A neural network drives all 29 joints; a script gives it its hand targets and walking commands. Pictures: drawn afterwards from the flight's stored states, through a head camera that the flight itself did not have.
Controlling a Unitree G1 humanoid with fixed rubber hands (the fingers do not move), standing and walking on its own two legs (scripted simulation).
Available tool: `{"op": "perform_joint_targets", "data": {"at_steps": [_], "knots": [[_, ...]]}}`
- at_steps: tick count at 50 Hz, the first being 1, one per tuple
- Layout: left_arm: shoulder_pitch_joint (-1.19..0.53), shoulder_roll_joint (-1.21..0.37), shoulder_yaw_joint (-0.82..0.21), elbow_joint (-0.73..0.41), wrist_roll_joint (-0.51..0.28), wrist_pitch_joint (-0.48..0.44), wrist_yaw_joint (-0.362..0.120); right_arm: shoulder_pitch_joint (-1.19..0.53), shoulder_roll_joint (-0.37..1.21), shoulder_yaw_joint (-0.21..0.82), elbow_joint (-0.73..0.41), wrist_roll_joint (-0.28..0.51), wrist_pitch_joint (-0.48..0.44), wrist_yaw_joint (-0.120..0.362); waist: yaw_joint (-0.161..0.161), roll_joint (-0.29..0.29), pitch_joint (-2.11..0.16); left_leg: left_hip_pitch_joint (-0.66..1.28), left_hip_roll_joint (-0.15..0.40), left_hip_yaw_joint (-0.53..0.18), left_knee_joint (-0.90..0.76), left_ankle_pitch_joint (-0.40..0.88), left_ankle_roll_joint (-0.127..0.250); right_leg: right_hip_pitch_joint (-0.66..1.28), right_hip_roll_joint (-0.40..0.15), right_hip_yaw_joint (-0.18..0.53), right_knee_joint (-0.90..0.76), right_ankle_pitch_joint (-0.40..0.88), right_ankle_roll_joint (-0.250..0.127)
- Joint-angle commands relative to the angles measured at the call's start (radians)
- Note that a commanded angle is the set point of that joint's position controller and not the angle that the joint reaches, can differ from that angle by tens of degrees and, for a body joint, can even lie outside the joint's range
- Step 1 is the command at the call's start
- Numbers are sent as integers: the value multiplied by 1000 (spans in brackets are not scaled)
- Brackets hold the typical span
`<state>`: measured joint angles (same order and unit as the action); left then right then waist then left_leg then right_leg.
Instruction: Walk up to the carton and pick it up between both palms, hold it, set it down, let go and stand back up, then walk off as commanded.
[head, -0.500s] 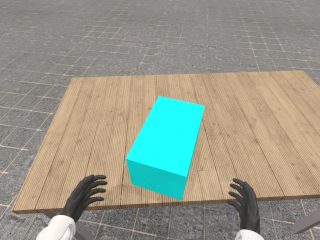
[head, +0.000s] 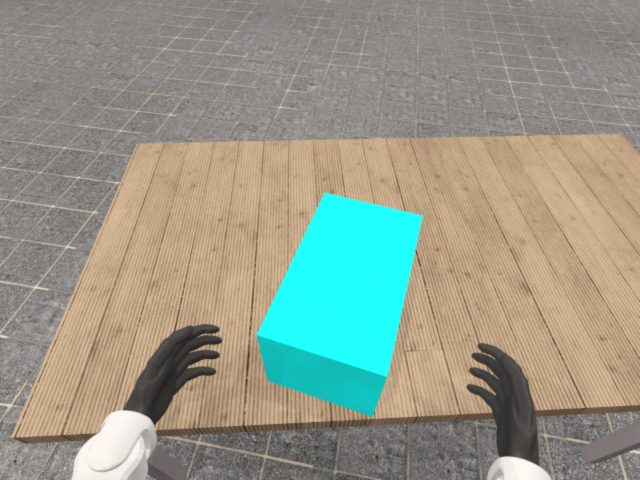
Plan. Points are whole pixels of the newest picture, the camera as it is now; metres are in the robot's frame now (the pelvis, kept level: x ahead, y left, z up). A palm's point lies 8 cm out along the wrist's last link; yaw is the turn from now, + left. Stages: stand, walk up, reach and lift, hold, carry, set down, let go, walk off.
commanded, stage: reach and lift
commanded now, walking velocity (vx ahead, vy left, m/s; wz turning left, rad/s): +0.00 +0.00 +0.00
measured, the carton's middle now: (346, 296) +0.39 -0.01 -0.05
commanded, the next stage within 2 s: none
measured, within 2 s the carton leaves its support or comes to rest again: neither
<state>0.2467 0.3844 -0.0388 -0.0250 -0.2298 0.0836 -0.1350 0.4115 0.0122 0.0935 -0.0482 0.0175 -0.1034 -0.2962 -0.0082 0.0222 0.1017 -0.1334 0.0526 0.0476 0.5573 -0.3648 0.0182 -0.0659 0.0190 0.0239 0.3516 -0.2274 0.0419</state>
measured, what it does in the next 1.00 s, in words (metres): stands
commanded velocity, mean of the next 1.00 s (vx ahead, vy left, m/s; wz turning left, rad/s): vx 0.00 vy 0.00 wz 0.00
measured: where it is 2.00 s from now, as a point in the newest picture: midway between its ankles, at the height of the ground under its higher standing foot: outside the picture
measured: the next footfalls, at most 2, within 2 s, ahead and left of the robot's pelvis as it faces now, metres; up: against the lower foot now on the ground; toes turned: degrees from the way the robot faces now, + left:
none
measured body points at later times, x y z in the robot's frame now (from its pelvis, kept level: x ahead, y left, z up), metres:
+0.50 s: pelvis +0.00 +0.00 +0.00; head +0.03 +0.02 +0.45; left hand +0.32 +0.21 +0.05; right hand +0.27 -0.18 +0.06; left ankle -0.04 +0.09 -0.74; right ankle -0.02 -0.16 -0.74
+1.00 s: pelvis -0.01 +0.00 +0.00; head +0.00 +0.01 +0.45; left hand +0.38 +0.19 +0.09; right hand +0.32 -0.19 +0.09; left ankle -0.04 +0.09 -0.74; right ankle -0.02 -0.16 -0.74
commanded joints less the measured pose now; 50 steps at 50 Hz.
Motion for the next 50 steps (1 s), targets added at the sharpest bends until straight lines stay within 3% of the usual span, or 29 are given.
{"op": "perform_joint_targets", "data": {"at_steps": [1,4,8,12,17,24,29,31,32,36,42,45,48,49,50], "knots": [[-323,94,41,-209,-27,-3,30,-311,-49,-90,-238,113,5,18,-13,121,-172,108,16,-61,-184,509,-82,26,7,-2,-40,246,-87],[-402,88,40,-137,-29,27,27,-391,-56,-103,-225,114,48,19,-21,96,-183,72,13,-50,-206,413,-58,40,-1,1,-39,226,-86],[-507,84,61,-67,-8,81,23,-470,-70,-115,-178,132,99,18,-33,90,-210,84,6,-47,-203,429,-56,41,-1,-5,-37,249,-77],[-554,74,97,7,26,140,9,-509,-86,-119,-122,151,144,8,-45,72,-209,99,2,-40,-195,479,-55,60,0,-10,-39,312,-65],[-673,67,111,37,33,164,4,-604,-104,-139,-59,158,177,1,-73,90,-231,120,-1,-41,-176,546,-61,40,2,-14,-34,350,-57],[-782,74,111,-35,8,135,20,-695,-115,-153,-47,171,169,1,-105,109,-360,186,-4,-51,-121,729,-83,25,13,-21,-8,462,-51],[-877,72,101,81,-7,137,23,-787,-110,-169,57,169,188,6,-128,101,-334,159,-2,-64,-124,674,-78,-7,6,-21,-18,420,-51],[-895,64,97,65,-2,150,29,-813,-111,-172,56,178,184,7,-134,107,-370,194,3,-70,-110,730,-87,-16,11,-24,-12,430,-50],[-911,71,116,126,8,157,24,-825,-108,-154,76,183,192,7,-124,98,-346,170,-6,-64,-115,695,-75,1,6,-18,-17,443,-49],[-1028,79,102,191,6,178,30,-943,-115,-193,122,177,198,1,-157,103,-368,157,-3,-69,-118,658,-82,-11,8,-23,-10,410,-40],[-1120,69,105,282,5,186,40,-1047,-121,-211,159,165,207,-5,-162,69,-394,126,-6,-66,-121,618,-70,11,13,-28,2,445,-33],[-1261,99,92,348,-6,172,45,-1165,-133,-231,221,156,229,2,-174,79,-383,72,-6,-68,-135,515,-62,-24,8,-28,6,377,-35],[-1321,111,88,451,-9,141,43,-1215,-125,-213,285,152,248,5,-168,53,-376,13,-8,-62,-146,418,-37,0,-2,-25,21,366,-39],[-1369,109,75,447,-14,130,52,-1261,-134,-241,317,136,252,6,-187,62,-384,23,-1,-69,-155,404,-39,-31,0,-29,16,337,-41],[-1387,115,69,473,-23,115,51,-1276,-131,-228,320,147,253,10,-180,72,-402,2,-3,-66,-150,387,-37,-19,-5,-27,23,341,-46]]}}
